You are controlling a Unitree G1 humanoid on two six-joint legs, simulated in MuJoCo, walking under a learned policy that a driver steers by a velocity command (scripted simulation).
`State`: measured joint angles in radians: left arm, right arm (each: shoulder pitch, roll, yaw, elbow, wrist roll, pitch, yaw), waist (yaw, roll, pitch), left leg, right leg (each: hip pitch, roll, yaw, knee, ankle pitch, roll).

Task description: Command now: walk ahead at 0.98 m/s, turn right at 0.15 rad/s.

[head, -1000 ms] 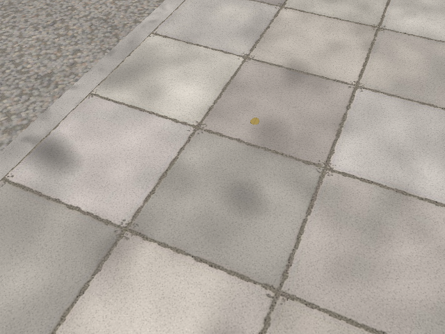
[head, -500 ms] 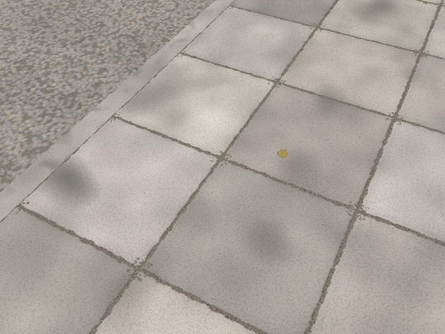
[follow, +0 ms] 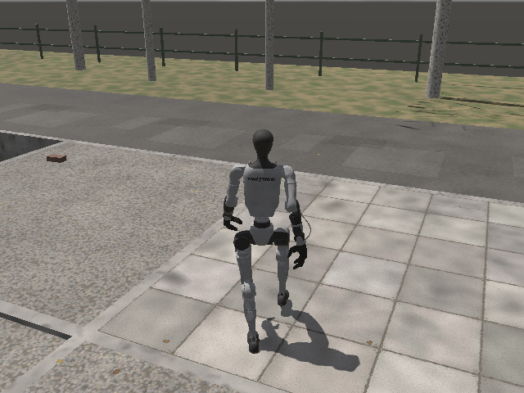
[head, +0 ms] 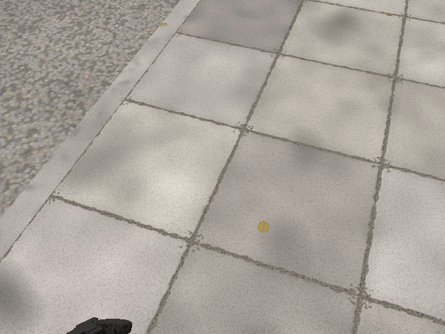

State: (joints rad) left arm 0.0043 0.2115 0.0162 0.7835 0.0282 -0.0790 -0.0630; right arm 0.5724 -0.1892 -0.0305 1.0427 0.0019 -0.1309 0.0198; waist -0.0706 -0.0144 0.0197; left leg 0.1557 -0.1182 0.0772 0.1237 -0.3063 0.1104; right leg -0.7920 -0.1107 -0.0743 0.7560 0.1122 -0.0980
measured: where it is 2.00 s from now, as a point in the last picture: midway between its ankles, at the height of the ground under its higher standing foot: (301, 153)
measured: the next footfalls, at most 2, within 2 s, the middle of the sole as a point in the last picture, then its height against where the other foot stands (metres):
right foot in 0.14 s outside the picture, level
left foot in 0.56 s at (206, 239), level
